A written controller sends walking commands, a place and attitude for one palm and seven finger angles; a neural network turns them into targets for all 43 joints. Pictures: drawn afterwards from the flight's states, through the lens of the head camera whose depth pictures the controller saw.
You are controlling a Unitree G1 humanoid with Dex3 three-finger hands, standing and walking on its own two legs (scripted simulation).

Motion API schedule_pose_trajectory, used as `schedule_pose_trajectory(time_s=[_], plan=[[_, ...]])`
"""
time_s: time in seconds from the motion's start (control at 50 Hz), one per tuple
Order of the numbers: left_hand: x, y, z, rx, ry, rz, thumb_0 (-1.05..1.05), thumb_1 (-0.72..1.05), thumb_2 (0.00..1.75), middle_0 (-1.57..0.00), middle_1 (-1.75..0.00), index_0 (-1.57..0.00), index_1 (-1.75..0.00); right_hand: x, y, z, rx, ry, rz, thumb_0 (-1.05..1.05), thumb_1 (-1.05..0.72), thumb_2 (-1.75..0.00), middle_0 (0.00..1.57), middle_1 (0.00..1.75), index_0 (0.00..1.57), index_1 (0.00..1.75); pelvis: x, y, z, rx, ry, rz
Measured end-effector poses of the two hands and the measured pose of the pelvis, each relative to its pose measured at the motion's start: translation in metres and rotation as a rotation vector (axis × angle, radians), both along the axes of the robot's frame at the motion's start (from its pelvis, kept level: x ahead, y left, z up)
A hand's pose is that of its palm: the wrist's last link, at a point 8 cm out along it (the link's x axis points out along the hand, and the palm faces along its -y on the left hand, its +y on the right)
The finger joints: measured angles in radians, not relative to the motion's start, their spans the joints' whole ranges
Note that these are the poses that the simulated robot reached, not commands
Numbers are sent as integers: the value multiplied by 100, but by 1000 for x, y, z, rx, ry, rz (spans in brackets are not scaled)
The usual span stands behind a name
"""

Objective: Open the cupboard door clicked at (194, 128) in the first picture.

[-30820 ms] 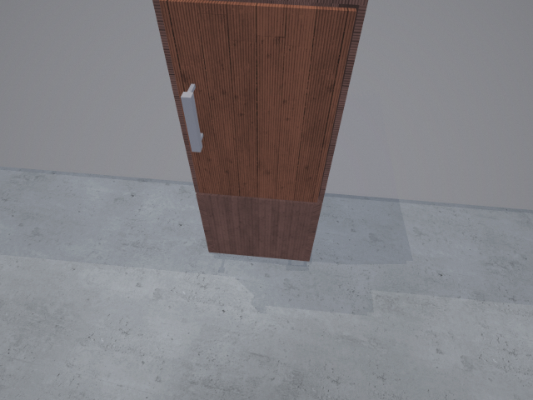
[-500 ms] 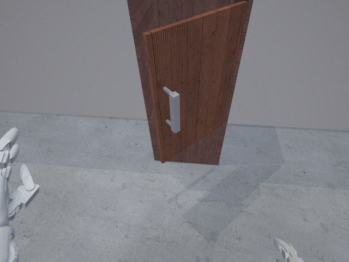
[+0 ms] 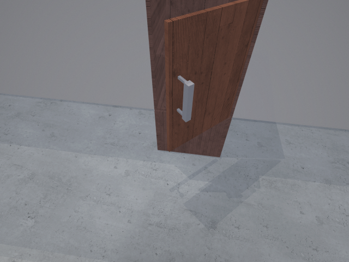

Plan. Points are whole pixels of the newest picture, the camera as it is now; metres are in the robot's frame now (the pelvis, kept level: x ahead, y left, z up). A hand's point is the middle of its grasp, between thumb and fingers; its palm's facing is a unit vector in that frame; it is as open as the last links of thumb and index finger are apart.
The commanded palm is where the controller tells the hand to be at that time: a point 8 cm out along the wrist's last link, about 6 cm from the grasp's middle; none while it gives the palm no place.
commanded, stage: let the arm hang, fingers relaxed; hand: left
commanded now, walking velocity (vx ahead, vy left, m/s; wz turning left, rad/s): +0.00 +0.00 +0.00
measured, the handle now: (183, 99) +0.65 +0.02 -0.02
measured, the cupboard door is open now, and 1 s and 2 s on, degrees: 44 44 44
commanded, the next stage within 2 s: look to check the result in 0.58 s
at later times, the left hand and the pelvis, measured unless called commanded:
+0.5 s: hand out of the picture +0.02 +0.17 -0.18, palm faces +0.02 -0.98 -0.17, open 7.3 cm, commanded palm none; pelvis +0.01 +0.00 +0.00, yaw -1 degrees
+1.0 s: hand out of the picture +0.03 +0.16 -0.17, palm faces +0.04 -0.98 -0.18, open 7.4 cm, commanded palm none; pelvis +0.04 +0.00 +0.00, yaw -1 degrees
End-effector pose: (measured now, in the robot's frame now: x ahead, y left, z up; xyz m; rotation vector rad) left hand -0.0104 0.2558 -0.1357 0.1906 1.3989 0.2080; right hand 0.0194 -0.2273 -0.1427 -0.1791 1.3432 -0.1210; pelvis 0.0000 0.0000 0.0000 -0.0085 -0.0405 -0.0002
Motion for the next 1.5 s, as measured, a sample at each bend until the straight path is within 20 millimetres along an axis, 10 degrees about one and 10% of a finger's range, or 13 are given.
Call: schedule_pose_trajectory(time_s=[0.16,0.34,1.02,1.5], plan=[[-28,7,6,28,90,16,1,92,90,-20,-29,-20,-30,-42,21,-11,54,94,-53,1,-90,-90,20,30,20,30,-2,6,0,8,9,-13],[0,-22,-7,-51,33,-1,1,91,90,-20,-29,-20,-30,-62,24,-8,43,139,-90,0,-90,-90,20,30,20,30,4,7,0,13,12,-17],[39,-46,-7,-76,34,13,1,91,90,-20,-30,-20,-30,6,14,-6,35,85,-66,0,-91,-90,20,30,20,30,41,-5,3,11,20,-13],[67,-44,-9,-69,40,-13,1,91,90,-20,-30,-20,-30,18,4,-8,11,85,-111,0,-91,-90,20,30,20,30,53,-9,0,12,25,-61]])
